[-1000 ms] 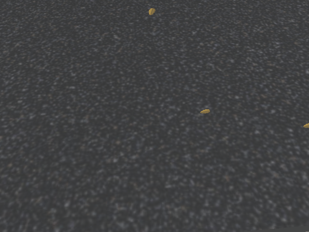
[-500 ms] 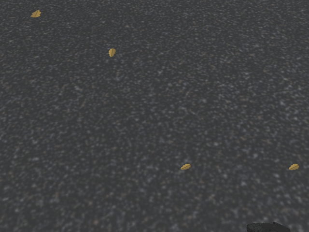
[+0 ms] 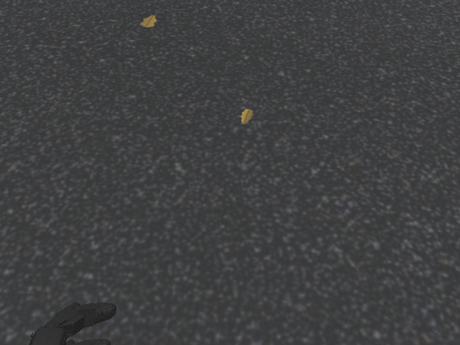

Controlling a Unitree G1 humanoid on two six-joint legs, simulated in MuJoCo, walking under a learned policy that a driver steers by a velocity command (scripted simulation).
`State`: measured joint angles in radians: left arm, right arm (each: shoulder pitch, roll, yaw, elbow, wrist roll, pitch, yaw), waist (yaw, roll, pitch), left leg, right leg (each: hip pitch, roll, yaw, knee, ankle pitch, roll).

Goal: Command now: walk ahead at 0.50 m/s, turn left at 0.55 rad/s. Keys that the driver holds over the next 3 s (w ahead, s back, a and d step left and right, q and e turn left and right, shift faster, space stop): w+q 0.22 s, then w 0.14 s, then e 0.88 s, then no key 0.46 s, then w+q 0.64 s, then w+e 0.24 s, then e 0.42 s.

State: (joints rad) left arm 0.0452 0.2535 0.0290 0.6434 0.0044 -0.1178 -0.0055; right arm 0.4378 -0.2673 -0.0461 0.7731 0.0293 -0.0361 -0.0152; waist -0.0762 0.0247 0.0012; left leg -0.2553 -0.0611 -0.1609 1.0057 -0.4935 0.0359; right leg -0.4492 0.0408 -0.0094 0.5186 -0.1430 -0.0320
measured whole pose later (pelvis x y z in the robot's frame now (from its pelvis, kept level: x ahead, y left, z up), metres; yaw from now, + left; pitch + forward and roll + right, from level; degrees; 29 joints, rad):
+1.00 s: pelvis +0.38 +0.03 +0.00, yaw -4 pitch +3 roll +2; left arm 0.16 0.28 0.08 0.67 0.01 0.02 -0.01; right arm 0.10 -0.29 -0.09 0.75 -0.01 0.01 -0.03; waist 0.01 0.03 0.05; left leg -0.45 0.04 0.05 1.04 -0.54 -0.05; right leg -0.40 0.00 -0.01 0.59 -0.24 -0.05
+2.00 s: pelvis +0.44 +0.07 +0.01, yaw -12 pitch +1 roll -2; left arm 0.34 0.27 0.08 0.76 -0.02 -0.03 0.02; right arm 0.22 -0.29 -0.07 0.77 0.03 -0.03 0.03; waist 0.03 -0.02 0.00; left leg -0.42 0.05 0.04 0.75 -0.35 0.06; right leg -0.09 -0.05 -0.04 0.43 -0.35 0.04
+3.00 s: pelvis +0.91 +0.07 +0.00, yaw -14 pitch +2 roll -2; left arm 0.30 0.32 0.08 0.73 -0.02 0.02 0.03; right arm 0.06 -0.27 -0.02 0.63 -0.01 -0.06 -0.01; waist 0.07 0.02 0.03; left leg -0.43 -0.03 -0.12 0.47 -0.06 -0.02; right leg -0.23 0.15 0.21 0.55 -0.34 -0.04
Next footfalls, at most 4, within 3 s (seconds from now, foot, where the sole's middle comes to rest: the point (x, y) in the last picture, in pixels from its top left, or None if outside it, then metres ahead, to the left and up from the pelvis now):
0.44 left None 0.39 0.18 -0.76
0.90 right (251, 343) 0.46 -0.06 -0.76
1.38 left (169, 339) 0.49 0.16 -0.76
1.68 right None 0.37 -0.08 -0.76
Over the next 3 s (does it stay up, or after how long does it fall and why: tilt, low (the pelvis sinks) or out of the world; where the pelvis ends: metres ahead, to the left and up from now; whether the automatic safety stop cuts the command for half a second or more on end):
stays up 0.91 0.07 0.00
